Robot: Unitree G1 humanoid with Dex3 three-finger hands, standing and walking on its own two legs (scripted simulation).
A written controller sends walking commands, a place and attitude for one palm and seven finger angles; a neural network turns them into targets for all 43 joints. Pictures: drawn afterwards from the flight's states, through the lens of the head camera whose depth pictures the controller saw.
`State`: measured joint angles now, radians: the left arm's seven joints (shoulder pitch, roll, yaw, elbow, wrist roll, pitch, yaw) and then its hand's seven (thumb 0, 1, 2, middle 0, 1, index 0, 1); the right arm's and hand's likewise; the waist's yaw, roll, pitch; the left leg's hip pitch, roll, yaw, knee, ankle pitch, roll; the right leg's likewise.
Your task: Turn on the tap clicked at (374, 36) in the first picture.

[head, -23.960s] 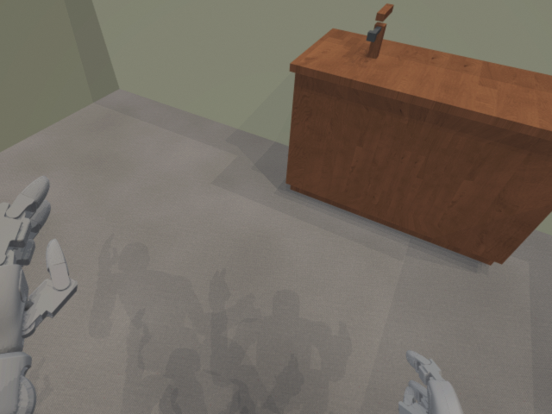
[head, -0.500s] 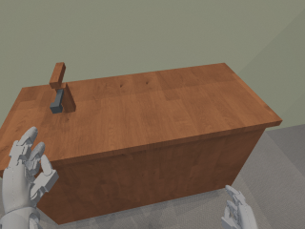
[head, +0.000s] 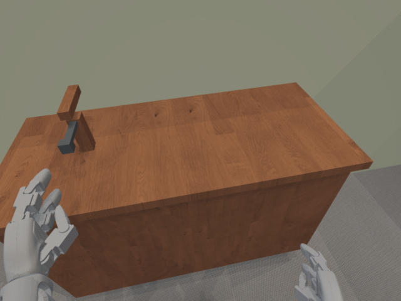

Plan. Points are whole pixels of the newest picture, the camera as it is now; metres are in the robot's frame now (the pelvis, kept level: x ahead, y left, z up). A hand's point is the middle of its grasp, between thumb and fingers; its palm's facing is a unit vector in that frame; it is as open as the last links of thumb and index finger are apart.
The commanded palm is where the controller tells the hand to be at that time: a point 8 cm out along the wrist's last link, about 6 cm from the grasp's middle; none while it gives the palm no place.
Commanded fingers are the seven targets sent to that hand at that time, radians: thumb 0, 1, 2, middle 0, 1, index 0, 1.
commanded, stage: reach beside the lever's end, fingers flat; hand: left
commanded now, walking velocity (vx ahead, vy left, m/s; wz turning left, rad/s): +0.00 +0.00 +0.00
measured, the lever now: (66, 146) +0.42 +0.39 +0.08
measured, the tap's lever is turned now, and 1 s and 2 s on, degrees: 0 0 1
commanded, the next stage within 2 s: none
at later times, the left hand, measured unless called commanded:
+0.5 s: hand (61, 204) +0.23 +0.28 +0.12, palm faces +0.52 -0.85 -0.10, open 7.4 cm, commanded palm +0.19 +0.32 +0.13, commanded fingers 0.00 0.90 0.90 -0.20 -0.29 -0.20 -0.29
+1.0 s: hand (55, 178) +0.29 +0.33 +0.12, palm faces +0.54 -0.83 -0.08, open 7.6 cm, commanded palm +0.25 +0.37 +0.11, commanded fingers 0.00 0.90 0.90 -0.18 -0.23 -0.18 -0.23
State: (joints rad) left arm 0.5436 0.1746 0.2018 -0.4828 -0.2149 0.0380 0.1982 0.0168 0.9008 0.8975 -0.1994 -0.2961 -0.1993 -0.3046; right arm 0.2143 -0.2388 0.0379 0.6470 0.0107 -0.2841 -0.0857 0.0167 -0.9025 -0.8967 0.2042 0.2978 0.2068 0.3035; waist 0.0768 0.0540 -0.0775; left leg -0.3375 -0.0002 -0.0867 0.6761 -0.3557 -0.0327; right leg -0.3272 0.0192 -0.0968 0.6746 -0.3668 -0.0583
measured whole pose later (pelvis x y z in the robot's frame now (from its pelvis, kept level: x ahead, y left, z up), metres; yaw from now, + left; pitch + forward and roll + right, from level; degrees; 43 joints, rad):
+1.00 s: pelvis -0.01 +0.03 +0.00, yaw -2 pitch +3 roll -1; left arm -0.02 0.30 0.42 0.16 -0.20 -0.04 0.14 0.02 0.90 0.90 -0.18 -0.25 -0.18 -0.26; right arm 0.19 -0.23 0.03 0.72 0.02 -0.22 -0.11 0.02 -0.90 -0.90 0.21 0.30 0.21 0.30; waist 0.03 0.03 -0.05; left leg -0.38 -0.02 -0.05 0.65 -0.32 0.00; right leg -0.37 0.00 -0.06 0.63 -0.31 -0.02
